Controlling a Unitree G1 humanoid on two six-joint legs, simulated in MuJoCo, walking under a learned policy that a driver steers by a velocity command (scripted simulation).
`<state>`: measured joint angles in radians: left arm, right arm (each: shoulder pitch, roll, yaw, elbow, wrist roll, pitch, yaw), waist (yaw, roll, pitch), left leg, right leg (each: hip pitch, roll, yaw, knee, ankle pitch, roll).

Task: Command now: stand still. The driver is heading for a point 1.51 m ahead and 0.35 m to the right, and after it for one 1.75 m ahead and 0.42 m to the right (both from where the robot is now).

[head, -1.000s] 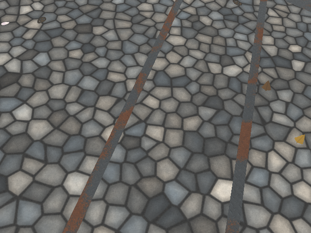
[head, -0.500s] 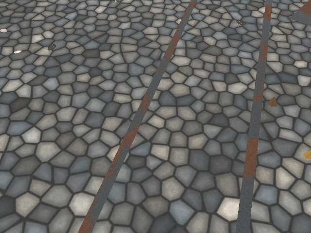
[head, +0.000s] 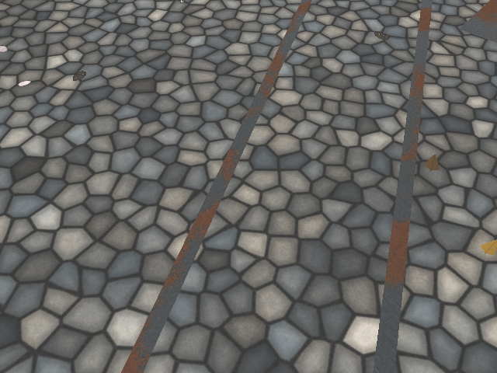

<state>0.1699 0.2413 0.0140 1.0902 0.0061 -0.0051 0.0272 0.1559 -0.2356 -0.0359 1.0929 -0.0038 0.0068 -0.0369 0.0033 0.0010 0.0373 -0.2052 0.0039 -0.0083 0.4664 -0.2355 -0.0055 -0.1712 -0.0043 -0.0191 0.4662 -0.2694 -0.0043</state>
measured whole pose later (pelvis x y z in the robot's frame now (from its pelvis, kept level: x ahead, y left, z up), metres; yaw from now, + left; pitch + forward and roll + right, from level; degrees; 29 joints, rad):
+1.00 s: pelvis +0.11 +0.04 +0.00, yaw +0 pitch +1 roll +0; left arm 0.21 0.26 0.06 0.98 -0.03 -0.10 -0.01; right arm 0.44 -0.19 -0.03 1.11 0.00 -0.10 0.01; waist -0.04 -0.03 -0.03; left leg -0.06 -0.02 0.05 0.33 -0.29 0.05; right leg -0.57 -0.07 -0.01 1.11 -0.24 -0.06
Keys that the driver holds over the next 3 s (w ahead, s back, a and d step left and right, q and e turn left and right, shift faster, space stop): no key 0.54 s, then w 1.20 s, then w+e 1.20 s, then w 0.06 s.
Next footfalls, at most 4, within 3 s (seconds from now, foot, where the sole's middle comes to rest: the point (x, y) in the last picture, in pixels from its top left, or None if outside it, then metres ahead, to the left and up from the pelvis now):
1.28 right None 0.46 -0.10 -0.78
1.82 left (211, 287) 0.77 0.15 -0.78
2.38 right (300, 220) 1.02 -0.14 -0.78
2.86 left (281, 148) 1.37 -0.09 -0.78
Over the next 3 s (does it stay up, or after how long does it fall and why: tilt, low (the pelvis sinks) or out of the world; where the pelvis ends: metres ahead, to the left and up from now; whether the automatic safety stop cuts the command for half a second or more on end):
stays up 1.24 -0.12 0.00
